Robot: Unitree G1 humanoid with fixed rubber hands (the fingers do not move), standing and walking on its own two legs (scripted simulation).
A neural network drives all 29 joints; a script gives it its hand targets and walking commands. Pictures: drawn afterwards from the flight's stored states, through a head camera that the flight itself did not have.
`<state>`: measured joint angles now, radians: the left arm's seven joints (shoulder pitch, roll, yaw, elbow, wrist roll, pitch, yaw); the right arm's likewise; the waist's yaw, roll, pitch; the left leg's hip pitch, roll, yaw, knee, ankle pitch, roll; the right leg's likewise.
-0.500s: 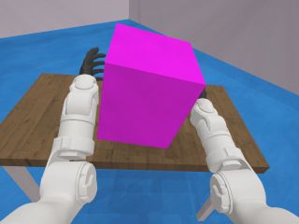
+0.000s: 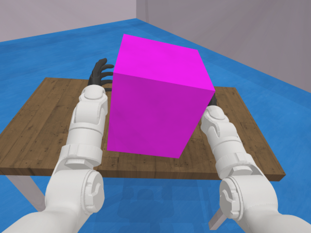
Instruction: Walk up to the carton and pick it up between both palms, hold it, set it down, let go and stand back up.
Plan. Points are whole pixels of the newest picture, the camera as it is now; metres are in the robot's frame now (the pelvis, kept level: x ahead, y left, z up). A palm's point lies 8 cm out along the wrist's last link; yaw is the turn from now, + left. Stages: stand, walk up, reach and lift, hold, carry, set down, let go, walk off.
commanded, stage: set down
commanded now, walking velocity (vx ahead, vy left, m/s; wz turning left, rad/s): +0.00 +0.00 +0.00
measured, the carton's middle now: (152, 99) +0.42 -0.02 +0.15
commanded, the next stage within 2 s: none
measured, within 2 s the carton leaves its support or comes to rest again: neither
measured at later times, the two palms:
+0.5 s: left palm (106, 95) +0.42 +0.11 +0.17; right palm (211, 111) +0.39 -0.19 +0.13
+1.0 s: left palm (110, 103) +0.43 +0.10 +0.13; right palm (210, 116) +0.40 -0.20 +0.10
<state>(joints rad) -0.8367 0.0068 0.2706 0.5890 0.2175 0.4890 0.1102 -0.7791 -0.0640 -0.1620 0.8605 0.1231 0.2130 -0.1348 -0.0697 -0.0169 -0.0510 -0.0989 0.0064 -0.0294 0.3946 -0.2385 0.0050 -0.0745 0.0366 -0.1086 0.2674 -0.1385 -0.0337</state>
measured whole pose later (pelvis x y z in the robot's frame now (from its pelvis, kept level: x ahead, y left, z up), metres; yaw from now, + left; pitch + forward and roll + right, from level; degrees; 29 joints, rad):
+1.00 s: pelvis +0.00 -0.01 +0.00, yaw -2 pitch +6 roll -1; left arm -0.87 -0.05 0.38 0.86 0.25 0.24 0.14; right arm -0.81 -0.03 -0.46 1.01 -0.19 0.05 -0.03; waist -0.01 -0.01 -0.12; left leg -0.25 0.02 0.00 0.34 -0.19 -0.01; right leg -0.26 0.05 -0.08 0.27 -0.11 -0.05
